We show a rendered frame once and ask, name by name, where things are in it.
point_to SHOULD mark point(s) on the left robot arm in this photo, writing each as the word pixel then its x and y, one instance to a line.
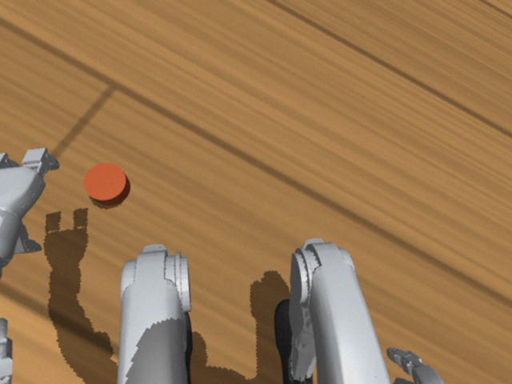
pixel 10 228

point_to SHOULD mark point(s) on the tin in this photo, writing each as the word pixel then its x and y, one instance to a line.
pixel 107 184

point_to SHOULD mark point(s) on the right robot hand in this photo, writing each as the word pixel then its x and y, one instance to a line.
pixel 412 365

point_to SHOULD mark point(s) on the right robot foot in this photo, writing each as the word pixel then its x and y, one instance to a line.
pixel 283 337

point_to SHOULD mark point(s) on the left robot hand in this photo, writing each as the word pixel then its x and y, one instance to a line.
pixel 21 187

